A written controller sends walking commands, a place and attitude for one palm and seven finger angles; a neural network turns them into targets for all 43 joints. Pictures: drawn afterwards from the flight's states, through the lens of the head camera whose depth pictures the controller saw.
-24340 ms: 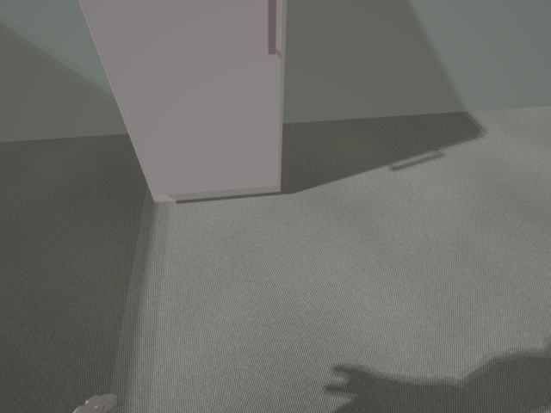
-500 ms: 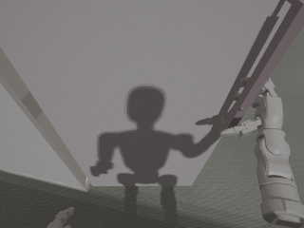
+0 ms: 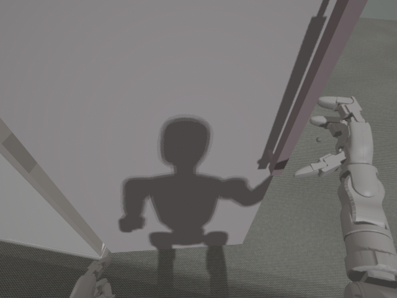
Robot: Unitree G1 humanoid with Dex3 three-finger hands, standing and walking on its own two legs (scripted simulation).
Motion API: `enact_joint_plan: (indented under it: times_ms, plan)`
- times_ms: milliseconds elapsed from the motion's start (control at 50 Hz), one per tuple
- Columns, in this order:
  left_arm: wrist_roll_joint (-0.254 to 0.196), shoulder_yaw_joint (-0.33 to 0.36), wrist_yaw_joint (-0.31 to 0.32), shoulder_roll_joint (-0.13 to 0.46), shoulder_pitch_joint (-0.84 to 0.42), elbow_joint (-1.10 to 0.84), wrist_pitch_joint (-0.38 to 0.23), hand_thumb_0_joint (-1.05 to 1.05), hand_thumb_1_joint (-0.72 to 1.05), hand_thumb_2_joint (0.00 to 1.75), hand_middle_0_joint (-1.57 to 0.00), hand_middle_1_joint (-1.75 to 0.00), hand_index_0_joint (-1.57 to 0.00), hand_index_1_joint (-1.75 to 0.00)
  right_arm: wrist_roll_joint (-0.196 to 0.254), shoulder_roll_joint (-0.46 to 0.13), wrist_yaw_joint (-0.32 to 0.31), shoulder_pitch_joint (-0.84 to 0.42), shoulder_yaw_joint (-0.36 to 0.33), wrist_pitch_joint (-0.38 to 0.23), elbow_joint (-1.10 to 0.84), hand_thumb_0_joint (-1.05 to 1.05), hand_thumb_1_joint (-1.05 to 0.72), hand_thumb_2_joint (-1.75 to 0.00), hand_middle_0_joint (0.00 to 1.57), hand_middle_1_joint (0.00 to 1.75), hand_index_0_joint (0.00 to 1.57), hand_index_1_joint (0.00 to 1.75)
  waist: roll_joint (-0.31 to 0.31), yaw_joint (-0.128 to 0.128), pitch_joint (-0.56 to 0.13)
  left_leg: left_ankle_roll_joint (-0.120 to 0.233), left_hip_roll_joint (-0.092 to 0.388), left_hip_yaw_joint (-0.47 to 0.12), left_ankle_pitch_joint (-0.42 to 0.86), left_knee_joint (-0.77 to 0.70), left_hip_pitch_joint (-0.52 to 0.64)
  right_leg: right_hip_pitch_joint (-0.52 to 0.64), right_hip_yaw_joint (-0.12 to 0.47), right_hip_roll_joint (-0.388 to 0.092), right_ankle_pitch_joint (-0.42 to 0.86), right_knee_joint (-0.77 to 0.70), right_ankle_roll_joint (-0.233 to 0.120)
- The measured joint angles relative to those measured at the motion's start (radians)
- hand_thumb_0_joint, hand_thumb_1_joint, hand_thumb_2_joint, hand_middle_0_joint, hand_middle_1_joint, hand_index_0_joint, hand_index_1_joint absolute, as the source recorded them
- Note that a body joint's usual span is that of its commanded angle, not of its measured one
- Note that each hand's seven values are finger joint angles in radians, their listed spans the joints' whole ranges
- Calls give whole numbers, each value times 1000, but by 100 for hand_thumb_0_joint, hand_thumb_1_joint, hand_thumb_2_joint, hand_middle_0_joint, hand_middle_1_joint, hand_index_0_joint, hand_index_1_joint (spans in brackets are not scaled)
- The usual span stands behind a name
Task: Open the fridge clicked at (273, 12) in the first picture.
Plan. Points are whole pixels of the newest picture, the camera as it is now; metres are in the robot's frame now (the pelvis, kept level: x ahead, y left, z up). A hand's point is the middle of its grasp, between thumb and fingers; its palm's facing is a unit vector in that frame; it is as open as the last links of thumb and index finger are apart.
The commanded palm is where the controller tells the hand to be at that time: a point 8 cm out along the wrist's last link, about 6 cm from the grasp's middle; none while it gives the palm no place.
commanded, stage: slip the hand off the handle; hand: right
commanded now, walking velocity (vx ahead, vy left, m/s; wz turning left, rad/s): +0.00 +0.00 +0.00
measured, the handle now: (297, 103) +0.43 -0.15 +0.19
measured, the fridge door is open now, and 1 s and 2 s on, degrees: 76 76 76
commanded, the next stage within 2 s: draw the hand back to the body in 0.96 s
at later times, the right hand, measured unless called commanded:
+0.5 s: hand (341, 165) +0.34 -0.23 +0.13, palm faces +0.14 +0.98 -0.15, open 14.7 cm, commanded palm +0.30 -0.27 +0.15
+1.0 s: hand (365, 202) +0.26 -0.24 +0.13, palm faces +0.16 +0.97 -0.17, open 14.7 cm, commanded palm +0.24 -0.28 +0.15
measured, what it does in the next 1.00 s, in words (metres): stands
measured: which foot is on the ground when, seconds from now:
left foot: down 0.00-1.00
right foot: down 0.00-1.00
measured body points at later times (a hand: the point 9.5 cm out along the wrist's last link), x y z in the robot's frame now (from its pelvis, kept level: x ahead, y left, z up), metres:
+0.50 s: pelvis +0.01 +0.00 +0.00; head +0.02 +0.00 +0.45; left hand +0.14 +0.25 -0.10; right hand +0.33 -0.28 +0.14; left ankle +0.05 +0.13 -0.73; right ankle -0.02 -0.12 -0.73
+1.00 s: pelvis +0.00 +0.02 +0.00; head +0.00 +0.03 +0.45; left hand +0.19 +0.24 -0.08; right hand +0.25 -0.29 +0.14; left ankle +0.05 +0.13 -0.73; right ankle -0.02 -0.12 -0.73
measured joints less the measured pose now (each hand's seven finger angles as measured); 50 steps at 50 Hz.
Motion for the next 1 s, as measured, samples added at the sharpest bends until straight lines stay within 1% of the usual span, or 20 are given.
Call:
enact_joint_plan:
  times_ms: [80, 220, 300, 380, 440, 500, 580, 680, 740, 820, 920, 1000]
  plan:
    - [0, 3, 1, 5, 27, 12, 7, 1, 90, 90, -20, -30, -20, -30, 9, -5, 24, 4, -5, -5, -4, -2, 55, -20, 27, 116, 25, 115, -3, -1, -3, -6, 4, -1, -6, 6, -4, -7, 0, 4, -9, 11, -5]
    - [3, 9, 6, 10, 55, 16, 23, 1, 90, 90, -20, -30, -20, -30, 15, -36, 57, 22, -55, -1, -3, -2, 55, -20, 26, 115, 26, 115, -3, 12, -4, -9, 2, -6, -9, 7, -9, -12, -5, 2, -18, 18, -8]
    - [3, 17, 2, 14, 72, 8, 25, 1, 90, 90, -20, -30, -20, -30, 38, -38, 80, 76, -74, -5, -57, -2, 55, -20, 26, 115, 25, 115, -7, 11, -12, -10, -3, -11, -9, 2, -5, -6, -10, -2, -22, 15, -7]
    - [1, 23, -2, 17, 79, -5, 25, 1, 90, 90, -20, -30, -20, -30, 58, -22, 100, 177, -79, 8, -156, -2, 55, -20, 25, 115, 25, 115, -14, 4, -22, -11, -6, -13, -12, -3, 10, 11, -12, -4, -25, 8, -6]
    - [-1, 21, 0, 16, 68, -14, 21, 1, 91, 90, -20, -30, -20, -30, 68, -10, 103, 245, -81, 23, -220, -2, 55, -20, 26, 115, 25, 115, -15, -3, -21, -9, -7, -10, -16, -2, 22, 23, -9, -5, -27, 7, -5]
    - [-1, 17, 6, 13, 47, -22, 11, 2, 91, 90, -20, -30, -20, -30, 69, -1, 96, 296, -79, 35, -277, -2, 55, -20, 26, 115, 26, 115, -16, -13, -16, -6, -7, -3, -20, 2, 33, 31, -2, -6, -28, 10, -2]
    - [1, 10, 13, 10, 12, -30, -8, 2, 91, 90, -20, -30, -20, -30, 78, 5, 100, 354, -78, 33, -347, -2, 55, -20, 26, 115, 26, 115, -19, -29, -14, -2, -7, 7, -25, 7, 44, 39, 8, -8, -28, 14, 2]
    - [-5, -3, 25, 9, -27, -41, -27, 1, 90, 90, -20, -30, -20, -30, 103, 3, 127, 395, -74, 50, -391, -2, 55, -20, 26, 115, 26, 115, -26, -48, -15, 4, -6, 22, -30, 13, 58, 47, 24, -9, -26, 19, 8]
    - [-7, -13, 33, 9, -47, -47, -35, 1, 90, 90, -20, -30, -20, -30, 114, -3, 146, 405, -80, 67, -392, -2, 55, -20, 26, 115, 26, 115, -26, -55, -13, 8, -6, 30, -33, 17, 62, 48, 32, -9, -23, 22, 12]
    - [-7, -19, 39, 9, -59, -56, -45, 1, 90, 90, -20, -30, -20, -30, 125, -14, 166, 425, -97, 80, -402, -2, 55, -20, 26, 115, 26, 115, -26, -59, -7, 14, -10, 37, -34, 22, 63, 46, 40, -14, -23, 28, 17]
    - [-6, -20, 42, 13, -48, -55, -59, 1, 90, 90, -20, -30, -20, -30, 143, -24, 191, 463, -118, 74, -437, -2, 55, -20, 26, 115, 26, 115, -26, -60, -3, 18, -14, 42, -37, 28, 63, 44, 45, -19, -26, 36, 22]
    - [-6, -15, 45, 20, -28, -48, -72, 1, 90, 90, -20, -30, -20, -30, 154, -22, 202, 497, -121, 78, -476, -2, 55, -20, 26, 115, 26, 115, -32, -60, -1, 19, -16, 44, -40, 31, 66, 44, 48, -21, -29, 43, 23]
